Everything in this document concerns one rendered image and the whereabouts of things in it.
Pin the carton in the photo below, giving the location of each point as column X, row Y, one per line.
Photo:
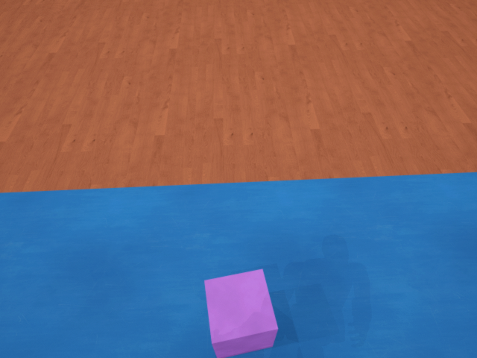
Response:
column 241, row 316

